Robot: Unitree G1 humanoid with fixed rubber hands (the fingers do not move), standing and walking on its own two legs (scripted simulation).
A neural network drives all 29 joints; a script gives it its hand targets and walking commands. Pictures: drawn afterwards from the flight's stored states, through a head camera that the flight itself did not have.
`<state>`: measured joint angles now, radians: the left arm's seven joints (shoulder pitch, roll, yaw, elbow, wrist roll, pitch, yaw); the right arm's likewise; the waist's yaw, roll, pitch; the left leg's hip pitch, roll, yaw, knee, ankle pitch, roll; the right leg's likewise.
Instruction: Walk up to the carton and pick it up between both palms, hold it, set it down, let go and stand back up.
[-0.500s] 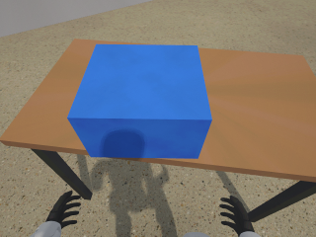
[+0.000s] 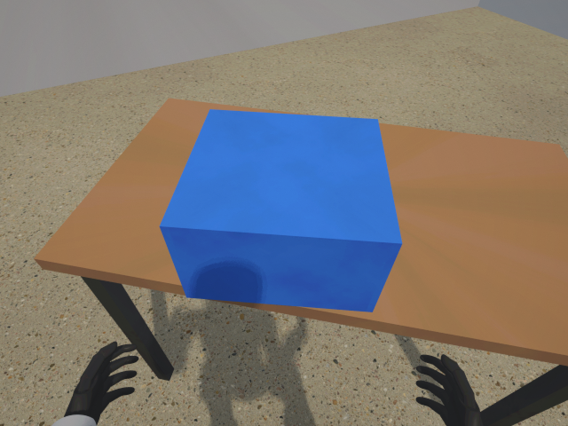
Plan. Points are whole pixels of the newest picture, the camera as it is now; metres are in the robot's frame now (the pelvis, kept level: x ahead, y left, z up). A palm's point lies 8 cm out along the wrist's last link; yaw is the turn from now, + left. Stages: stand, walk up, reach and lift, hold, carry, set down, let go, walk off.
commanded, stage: reach and lift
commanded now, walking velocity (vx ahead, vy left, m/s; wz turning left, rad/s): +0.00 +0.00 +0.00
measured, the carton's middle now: (286, 204) +0.46 +0.01 +0.04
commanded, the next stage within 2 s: none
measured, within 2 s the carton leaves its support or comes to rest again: neither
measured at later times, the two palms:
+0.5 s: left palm (71, 365) +0.20 +0.28 +0.02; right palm (464, 366) +0.19 -0.21 +0.03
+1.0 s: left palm (79, 306) +0.25 +0.28 +0.07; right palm (464, 303) +0.25 -0.21 +0.07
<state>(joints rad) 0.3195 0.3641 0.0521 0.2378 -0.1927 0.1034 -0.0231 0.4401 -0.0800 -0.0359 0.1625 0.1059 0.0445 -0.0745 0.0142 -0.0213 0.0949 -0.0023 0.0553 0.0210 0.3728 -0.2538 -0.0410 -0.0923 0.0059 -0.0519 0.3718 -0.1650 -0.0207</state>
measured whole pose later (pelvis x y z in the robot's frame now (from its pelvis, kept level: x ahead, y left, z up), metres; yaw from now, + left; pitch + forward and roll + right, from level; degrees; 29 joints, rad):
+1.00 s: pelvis +0.00 +0.01 +0.00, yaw -1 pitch -4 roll +0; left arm 0.05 0.43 0.09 0.03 -0.36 0.25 -0.02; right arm 0.14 -0.28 -0.07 -0.08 0.31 0.22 -0.08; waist 0.04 -0.02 0.10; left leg -0.03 0.04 0.04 0.33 -0.23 -0.03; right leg -0.11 0.00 -0.04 0.31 -0.12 -0.01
